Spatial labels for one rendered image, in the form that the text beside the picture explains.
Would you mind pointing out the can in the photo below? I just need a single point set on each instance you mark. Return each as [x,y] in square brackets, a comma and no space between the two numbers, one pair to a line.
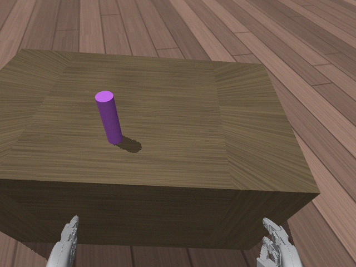
[107,109]

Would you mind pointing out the left robot hand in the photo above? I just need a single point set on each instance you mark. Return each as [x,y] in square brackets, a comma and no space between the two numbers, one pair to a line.
[63,253]

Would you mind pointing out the right robot hand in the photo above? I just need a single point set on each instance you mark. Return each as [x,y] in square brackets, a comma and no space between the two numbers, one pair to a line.
[283,255]

